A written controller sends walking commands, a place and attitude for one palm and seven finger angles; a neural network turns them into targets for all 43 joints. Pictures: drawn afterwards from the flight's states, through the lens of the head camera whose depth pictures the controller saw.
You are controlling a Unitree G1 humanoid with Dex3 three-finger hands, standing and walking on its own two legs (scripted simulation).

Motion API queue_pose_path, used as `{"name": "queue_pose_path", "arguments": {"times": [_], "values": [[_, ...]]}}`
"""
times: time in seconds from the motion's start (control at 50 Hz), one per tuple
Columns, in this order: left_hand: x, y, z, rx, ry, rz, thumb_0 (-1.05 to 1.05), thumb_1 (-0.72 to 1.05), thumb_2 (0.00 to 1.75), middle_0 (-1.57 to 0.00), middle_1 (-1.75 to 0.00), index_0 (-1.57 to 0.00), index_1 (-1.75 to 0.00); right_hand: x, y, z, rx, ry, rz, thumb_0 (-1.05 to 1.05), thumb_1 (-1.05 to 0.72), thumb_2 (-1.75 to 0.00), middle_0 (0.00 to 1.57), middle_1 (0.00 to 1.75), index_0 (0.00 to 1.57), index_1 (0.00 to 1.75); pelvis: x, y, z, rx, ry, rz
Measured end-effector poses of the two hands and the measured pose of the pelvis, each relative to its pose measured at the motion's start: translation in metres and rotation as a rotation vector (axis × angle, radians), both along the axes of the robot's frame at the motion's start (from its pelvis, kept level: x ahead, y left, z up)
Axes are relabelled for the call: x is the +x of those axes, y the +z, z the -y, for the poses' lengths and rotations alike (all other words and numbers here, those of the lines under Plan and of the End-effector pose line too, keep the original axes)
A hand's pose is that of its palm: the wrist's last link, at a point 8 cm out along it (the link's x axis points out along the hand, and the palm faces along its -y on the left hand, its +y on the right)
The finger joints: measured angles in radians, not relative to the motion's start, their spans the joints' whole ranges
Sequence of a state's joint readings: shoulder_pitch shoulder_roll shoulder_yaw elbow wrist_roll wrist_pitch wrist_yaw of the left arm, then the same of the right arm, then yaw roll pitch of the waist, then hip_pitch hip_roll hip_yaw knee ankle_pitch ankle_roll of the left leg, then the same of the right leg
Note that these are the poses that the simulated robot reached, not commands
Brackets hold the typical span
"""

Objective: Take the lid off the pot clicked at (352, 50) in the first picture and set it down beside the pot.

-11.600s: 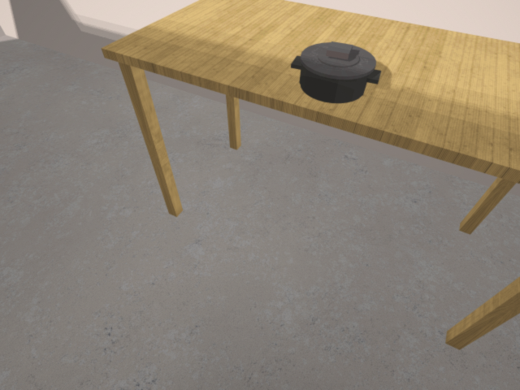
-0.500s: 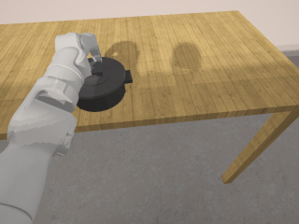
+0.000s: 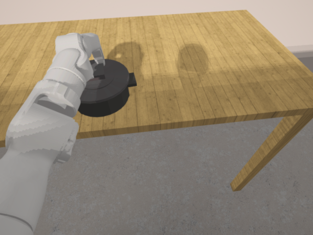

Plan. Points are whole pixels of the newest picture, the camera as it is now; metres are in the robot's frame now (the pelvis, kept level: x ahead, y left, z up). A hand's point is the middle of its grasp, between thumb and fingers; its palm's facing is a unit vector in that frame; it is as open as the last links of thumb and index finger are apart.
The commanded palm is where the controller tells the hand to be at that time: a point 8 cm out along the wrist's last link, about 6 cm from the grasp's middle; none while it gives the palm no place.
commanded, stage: lower the open fingers around the knob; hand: left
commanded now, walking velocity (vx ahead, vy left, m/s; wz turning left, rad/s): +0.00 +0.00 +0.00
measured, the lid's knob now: (94, 72) +0.51 +0.14 +0.16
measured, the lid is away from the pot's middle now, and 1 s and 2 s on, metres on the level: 0.00 0.00 0.00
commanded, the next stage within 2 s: raise the hand to come down again in 0.72 s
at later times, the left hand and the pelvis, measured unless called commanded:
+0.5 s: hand (87, 68) +0.48 +0.15 +0.19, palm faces -0.38 -0.10 -0.92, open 10.3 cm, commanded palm +0.47 +0.15 +0.22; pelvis +0.00 +0.00 +0.00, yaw +0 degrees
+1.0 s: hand (90, 69) +0.49 +0.14 +0.18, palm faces -0.31 -0.04 -0.95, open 10.3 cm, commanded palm +0.48 +0.15 +0.23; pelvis +0.00 +0.00 +0.00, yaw +0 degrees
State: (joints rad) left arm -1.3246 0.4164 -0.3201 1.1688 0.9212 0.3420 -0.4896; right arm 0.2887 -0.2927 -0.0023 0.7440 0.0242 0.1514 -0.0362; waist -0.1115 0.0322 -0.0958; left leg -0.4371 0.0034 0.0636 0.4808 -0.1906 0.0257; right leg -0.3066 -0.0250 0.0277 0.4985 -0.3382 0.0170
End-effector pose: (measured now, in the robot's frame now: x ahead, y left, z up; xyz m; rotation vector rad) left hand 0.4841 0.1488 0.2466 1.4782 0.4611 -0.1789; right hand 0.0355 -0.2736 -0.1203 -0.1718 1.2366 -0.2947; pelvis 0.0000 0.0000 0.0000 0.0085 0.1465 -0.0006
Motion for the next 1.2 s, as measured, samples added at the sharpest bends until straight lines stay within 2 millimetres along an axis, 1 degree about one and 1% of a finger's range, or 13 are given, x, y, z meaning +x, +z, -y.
{"name": "queue_pose_path", "arguments": {"times": [0.18, 0.34, 0.54, 0.84, 0.88, 0.98, 1.04, 1.12, 1.2], "values": [[0.0, 0.0, -0.001, -0.014, 0.005, -0.002, 0.0, -0.38, 1.66, -0.89, -0.1, -0.84, -0.07, 0.008, 0.001, -0.002, 0.0, 0.012, 0.014, 0.01, -0.91, -0.9, 0.21, 0.3, 0.2, 0.3, 0.0, -0.001, 0.0, -0.001, 0.004, 0.0], [0.001, 0.0, 0.0, 0.0, 0.0, 0.004, 0.0, -0.38, 1.66, -0.9, -0.1, -0.86, -0.08, 0.005, 0.0, -0.001, -0.001, 0.007, 0.006, 0.01, -0.91, -0.9, 0.21, 0.3, 0.2, 0.3, 0.0, -0.001, 0.0, -0.001, 0.003, -0.004], [-0.002, -0.001, 0.001, 0.004, -0.003, 0.011, 0.0, -0.38, 1.66, -0.88, -0.09, -0.82, -0.07, 0.004, -0.002, -0.002, 0.01, 0.01, -0.001, 0.01, -0.91, -0.9, 0.21, 0.3, 0.2, 0.3, 0.001, -0.001, 0.0, 0.0, 0.004, 0.002], [-0.004, -0.001, 0.001, -0.002, 0.005, 0.005, 0.0, -0.38, 1.66, -0.86, -0.08, -0.8, -0.06, 0.02, -0.001, -0.003, 0.014, 0.032, 0.03, 0.01, -0.91, -0.9, 0.21, 0.3, 0.2, 0.3, 0.001, -0.001, 0.002, 0.0, 0.008, 0.005], [-0.002, -0.001, 0.002, -0.003, -0.031, 0.024, 0.0, -0.38, 1.66, -0.86, -0.08, -0.81, -0.07, 0.022, 0.0, -0.003, 0.01, 0.026, 0.039, 0.01, -0.91, -0.9, 0.21, 0.3, 0.2, 0.3, 0.001, -0.001, 0.002, 0.001, 0.003, 0.004], [-0.001, -0.007, 0.005, 0.025, -0.116, 0.086, 0.0, -0.36, 1.61, -0.84, -0.13, -0.81, -0.12, 0.022, 0.001, -0.001, 0.008, 0.003, 0.042, 0.01, -0.91, -0.9, 0.21, 0.3, 0.2, 0.3, 0.002, 0.0, 0.004, 0.0, -0.007, 0.007], [0.0, -0.008, 0.003, -0.002, -0.107, 0.095, 0.0, -0.34, 1.55, -0.8, -0.18, -0.79, -0.17, 0.021, 0.001, -0.002, 0.011, -0.003, 0.039, 0.01, -0.91, -0.9, 0.21, 0.3, 0.2, 0.3, 0.003, 0.001, 0.004, 0.0, -0.009, 0.011], [0.001, -0.009, 0.001, 0.008, -0.084, 0.081, 0.0, -0.31, 1.47, -0.76, -0.24, -0.76, -0.24, 0.023, 0.001, -0.002, 0.017, -0.006, 0.043, 0.01, -0.91, -0.9, 0.21, 0.3, 0.2, 0.3, 0.005, 0.002, 0.004, 0.0, -0.01, 0.012], [0.002, -0.007, 0.004, 0.005, -0.094, 0.084, 0.0, -0.28, 1.38, -0.73, -0.31, -0.72, -0.31, 0.026, 0.0, -0.004, 0.023, -0.005, 0.054, 0.01, -0.91, -0.9, 0.21, 0.3, 0.2, 0.3, 0.007, 0.003, 0.004, 0.001, -0.012, 0.014]]}}
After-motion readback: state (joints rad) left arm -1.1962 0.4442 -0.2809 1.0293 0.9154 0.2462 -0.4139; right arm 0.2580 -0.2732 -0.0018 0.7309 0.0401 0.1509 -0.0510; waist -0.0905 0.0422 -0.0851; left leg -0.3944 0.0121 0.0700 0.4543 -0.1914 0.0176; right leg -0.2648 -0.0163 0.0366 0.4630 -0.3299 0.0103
